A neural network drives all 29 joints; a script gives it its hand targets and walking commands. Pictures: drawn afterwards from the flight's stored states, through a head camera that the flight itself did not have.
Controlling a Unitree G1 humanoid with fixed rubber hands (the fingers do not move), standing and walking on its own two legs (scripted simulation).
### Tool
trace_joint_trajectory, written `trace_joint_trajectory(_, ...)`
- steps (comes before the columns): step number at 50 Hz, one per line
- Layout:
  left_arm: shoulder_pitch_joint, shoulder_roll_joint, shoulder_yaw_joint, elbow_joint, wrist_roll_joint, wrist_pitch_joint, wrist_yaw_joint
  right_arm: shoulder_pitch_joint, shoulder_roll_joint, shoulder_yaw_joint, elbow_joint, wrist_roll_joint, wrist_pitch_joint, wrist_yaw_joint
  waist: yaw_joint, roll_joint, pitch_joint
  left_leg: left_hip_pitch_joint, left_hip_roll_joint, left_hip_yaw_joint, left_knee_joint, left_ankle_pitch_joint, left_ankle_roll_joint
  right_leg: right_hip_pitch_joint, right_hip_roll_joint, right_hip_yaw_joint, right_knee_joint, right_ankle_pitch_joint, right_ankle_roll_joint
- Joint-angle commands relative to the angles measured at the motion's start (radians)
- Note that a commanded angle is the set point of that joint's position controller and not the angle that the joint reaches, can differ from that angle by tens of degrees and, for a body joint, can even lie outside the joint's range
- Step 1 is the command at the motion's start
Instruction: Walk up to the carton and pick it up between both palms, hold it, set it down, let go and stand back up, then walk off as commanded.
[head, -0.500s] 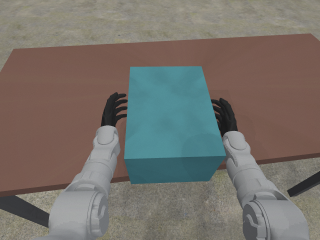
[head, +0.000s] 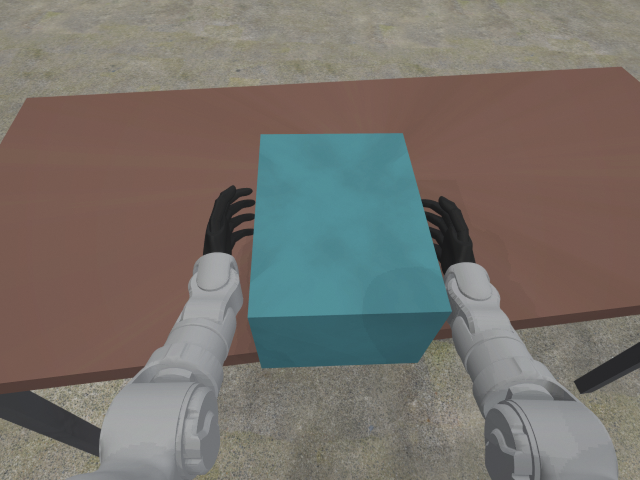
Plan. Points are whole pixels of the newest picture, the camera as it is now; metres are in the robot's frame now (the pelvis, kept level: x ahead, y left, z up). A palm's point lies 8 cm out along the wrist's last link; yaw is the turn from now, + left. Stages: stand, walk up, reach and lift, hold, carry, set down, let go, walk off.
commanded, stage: reach and lift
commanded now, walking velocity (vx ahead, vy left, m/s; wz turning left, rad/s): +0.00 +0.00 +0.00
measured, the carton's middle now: (336, 244) +0.44 +0.01 +0.02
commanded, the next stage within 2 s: none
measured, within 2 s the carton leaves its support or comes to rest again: leaves its support in 0.28 s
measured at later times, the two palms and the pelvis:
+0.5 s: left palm (217, 242) +0.41 +0.16 +0.07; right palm (457, 264) +0.39 -0.14 +0.06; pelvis +0.00 +0.00 +0.00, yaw +0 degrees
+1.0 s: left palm (217, 242) +0.40 +0.16 +0.08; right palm (460, 269) +0.38 -0.14 +0.06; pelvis -0.01 +0.00 +0.00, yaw +0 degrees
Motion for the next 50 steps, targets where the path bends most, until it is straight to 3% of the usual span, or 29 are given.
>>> trace_joint_trajectory(1, -0.586, -0.723, -0.254, -0.083, 0.087, -0.078, -0.166, -0.655, 0.731, 0.256, -0.212, -0.168, -0.063, 0.093, -0.013, 0.075, -0.728, 0.674, 0.026, -0.007, 0.104, 0.394, -0.04, 0.037, 0.016, -0.117, -0.066, 0.555, 0.014)
trace_joint_trajectory(4, -0.59, -0.715, -0.255, -0.066, 0.081, -0.076, -0.167, -0.677, 0.726, 0.256, -0.228, -0.172, -0.064, 0.089, -0.007, 0.06, -0.727, 0.657, 0.02, -0.008, 0.098, 0.367, -0.037, 0.054, 0.012, -0.114, -0.071, 0.53, 0.016)
trace_joint_trajectory(8, -0.619, -0.762, -0.31, -0.142, 0.058, -0.11, -0.154, -0.7, 0.761, 0.312, -0.26, -0.155, -0.101, 0.08, -0.01, 0.067, -0.82, 0.66, 0.017, -0.018, 0.126, 0.466, -0.047, 0.073, 0.016, -0.113, -0.043, 0.665, 0.018)
trace_joint_trajectory(9, -0.632, -0.746, -0.304, -0.129, 0.059, -0.114, -0.153, -0.705, 0.754, 0.32, -0.271, -0.161, -0.107, 0.081, 0.007, 0.066, -0.832, 0.647, 0.017, -0.013, 0.13, 0.457, -0.045, 0.077, 0.012, -0.107, -0.041, 0.666, 0.021)
trace_joint_trajectory(11, -0.645, -0.759, -0.326, -0.135, 0.068, -0.12, -0.145, -0.72, 0.744, 0.315, -0.265, -0.165, -0.129, 0.079, -0.011, 0.083, -0.86, 0.673, 0.017, -0.016, 0.125, 0.461, -0.054, 0.059, 0.016, -0.117, -0.051, 0.638, 0.014)
trace_joint_trajectory(15, -0.662, -0.764, -0.314, -0.132, 0.091, -0.136, -0.145, -0.756, 0.74, 0.319, -0.261, -0.186, -0.166, 0.073, -0.007, 0.07, -0.791, 0.672, 0.016, -0.019, 0.126, 0.477, -0.057, 0.067, 0.016, -0.118, -0.057, 0.653, 0.016)
trace_joint_trajectory(16, -0.659, -0.756, -0.303, -0.148, 0.097, -0.144, -0.144, -0.767, 0.736, 0.331, -0.277, -0.19, -0.181, 0.074, 0.01, 0.055, -0.798, 0.659, 0.016, -0.014, 0.122, 0.473, -0.056, 0.086, 0.016, -0.115, -0.057, 0.673, 0.017)
trace_joint_trajectory(17, -0.649, -0.758, -0.296, -0.106, 0.106, -0.144, -0.147, -0.785, 0.717, 0.326, -0.282, -0.195, -0.187, 0.077, 0.014, 0.058, -0.811, 0.672, 0.019, -0.016, 0.119, 0.461, -0.056, 0.069, 0.014, -0.115, -0.061, 0.649, 0.014)
trace_joint_trajectory(18, -0.66, -0.761, -0.3, -0.134, 0.101, -0.155, -0.147, -0.785, 0.715, 0.332, -0.283, -0.197, -0.2, 0.079, 0.022, 0.052, -0.802, 0.67, 0.019, -0.017, 0.117, 0.463, -0.057, 0.071, 0.016, -0.118, -0.065, 0.627, 0.01)
trace_joint_trajectory(19, -0.675, -0.775, -0.32, -0.154, 0.109, -0.156, -0.14, -0.796, 0.708, 0.322, -0.286, -0.198, -0.213, 0.076, -0.001, 0.07, -0.826, 0.697, 0.019, -0.022, 0.115, 0.468, -0.065, 0.051, 0.024, -0.128, -0.071, 0.623, 0.007)
trace_joint_trajectory(21, -0.676, -0.769, -0.305, -0.146, 0.11, -0.16, -0.145, -0.804, 0.703, 0.326, -0.278, -0.206, -0.222, 0.079, 0.017, 0.051, -0.795, 0.694, 0.021, -0.015, 0.108, 0.442, -0.059, 0.05, 0.024, -0.126, -0.086, 0.565, 0.004)
trace_joint_trajectory(23, -0.686, -0.764, -0.304, -0.132, 0.118, -0.162, -0.14, -0.826, 0.665, 0.295, -0.266, -0.214, -0.242, 0.08, 0.008, 0.065, -0.785, 0.712, 0.022, -0.019, 0.096, 0.421, -0.063, 0.027, 0.028, -0.133, -0.106, 0.515, -0.007)
trace_joint_trajectory(24, -0.683, -0.743, -0.288, -0.105, 0.133, -0.157, -0.143, -0.825, 0.661, 0.281, -0.25, -0.223, -0.244, 0.081, 0.022, 0.075, -0.747, 0.696, 0.019, -0.008, 0.092, 0.391, -0.061, 0.024, 0.023, -0.128, -0.107, 0.481, -0.004)
trace_joint_trajectory(31, -0.679, -0.718, -0.259, -0.113, 0.154, -0.137, -0.141, -0.795, 0.594, 0.253, -0.169, -0.234, -0.256, 0.076, 0.024, 0.064, -0.652, 0.729, 0.033, 0.0, 0.055, 0.323, -0.05, -0.014, 0.034, -0.136, -0.15, 0.335, -0.017)
trace_joint_trajectory(35, -0.666, -0.731, -0.275, -0.128, 0.133, -0.103, -0.138, -0.838, 0.612, 0.292, -0.216, -0.204, -0.232, 0.073, 0.041, 0.049, -0.65, 0.712, 0.033, 0.007, 0.055, 0.297, -0.038, -0.001, 0.037, -0.121, -0.147, 0.318, -0.008)
trace_joint_trajectory(40, -0.73, -0.793, -0.404, -0.235, 0.05, -0.074, -0.123, -0.887, 0.624, 0.355, -0.31, -0.146, -0.198, 0.067, 0.013, 0.076, -0.756, 0.747, 0.032, -0.008, 0.092, 0.377, -0.055, -0.007, 0.048, -0.129, -0.135, 0.378, -0.012)
trace_joint_trajectory(41, -0.718, -0.785, -0.395, -0.228, 0.062, -0.064, -0.119, -0.9, 0.625, 0.36, -0.307, -0.13, -0.189, 0.07, 0.029, 0.075, -0.738, 0.746, 0.031, -0.009, 0.091, 0.365, -0.052, -0.009, 0.048, -0.125, -0.14, 0.348, -0.011)
trace_joint_trajectory(43, -0.722, -0.823, -0.455, -0.269, 0.027, -0.05, -0.109, -0.921, 0.64, 0.391, -0.366, -0.109, -0.172, 0.069, 0.018, 0.088, -0.814, 0.766, 0.033, -0.021, 0.111, 0.392, -0.061, -0.024, 0.054, -0.131, -0.125, 0.374, -0.014)
trace_joint_trajectory(44, -0.699, -0.835, -0.47, -0.281, 0.016, -0.032, -0.105, -0.903, 0.653, 0.432, -0.393, -0.079, -0.153, 0.066, 0.029, 0.079, -0.829, 0.789, 0.034, -0.025, 0.12, 0.412, -0.056, -0.018, 0.057, -0.123, -0.127, 0.384, -0.011)
trace_joint_trajectory(47, -0.725, -0.87, -0.527, -0.339, -0.018, -0.005, -0.094, -0.956, 0.646, 0.46, -0.445, -0.032, -0.125, 0.062, 0.007, 0.104, -0.846, 0.81, 0.031, -0.046, 0.14, 0.456, -0.073, -0.028, 0.063, -0.126, -0.118, 0.398, -0.01)
trace_joint_trajectory(50, -0.698, -0.9, -0.586, -0.439, -0.051, 0.035, -0.074, -0.961, 0.661, 0.556, -0.535, 0.049, -0.079, 0.058, 0.035, 0.113, -0.88, 0.838, 0.024, -0.059, 0.16, 0.521, -0.077, -0.008, 0.074, -0.114, -0.115, 0.438, -0.007)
